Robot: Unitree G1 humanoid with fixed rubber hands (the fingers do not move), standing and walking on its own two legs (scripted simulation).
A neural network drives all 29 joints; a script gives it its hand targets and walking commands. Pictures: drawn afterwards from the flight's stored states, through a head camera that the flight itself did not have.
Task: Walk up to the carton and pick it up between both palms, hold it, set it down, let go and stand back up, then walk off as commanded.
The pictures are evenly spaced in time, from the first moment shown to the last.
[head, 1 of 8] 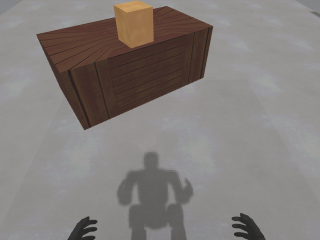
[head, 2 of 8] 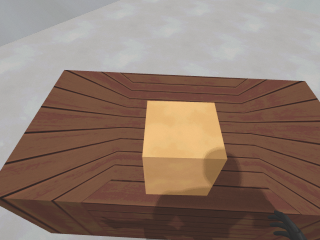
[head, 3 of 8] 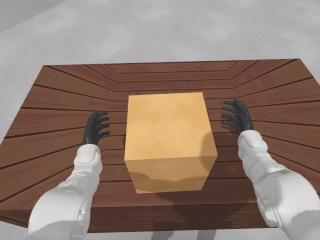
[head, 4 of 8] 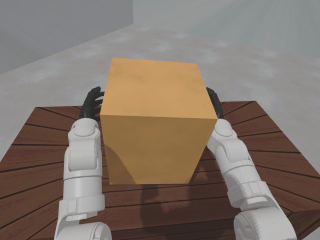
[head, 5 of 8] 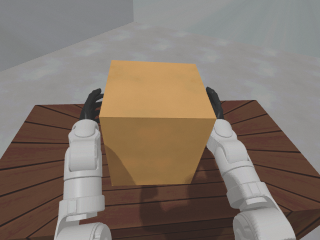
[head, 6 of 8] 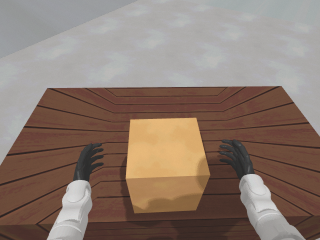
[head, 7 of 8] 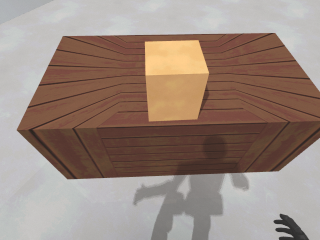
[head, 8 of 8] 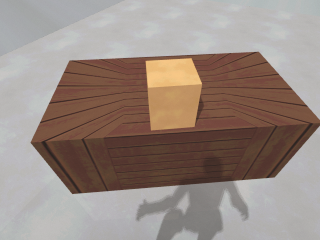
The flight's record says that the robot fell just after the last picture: no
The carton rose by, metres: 0.26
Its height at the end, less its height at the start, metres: +0.00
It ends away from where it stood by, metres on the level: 0.02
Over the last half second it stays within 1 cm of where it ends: yes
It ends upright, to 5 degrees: yes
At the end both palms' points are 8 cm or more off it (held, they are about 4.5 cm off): yes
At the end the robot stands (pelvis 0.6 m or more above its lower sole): yes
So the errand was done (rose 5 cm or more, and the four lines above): yes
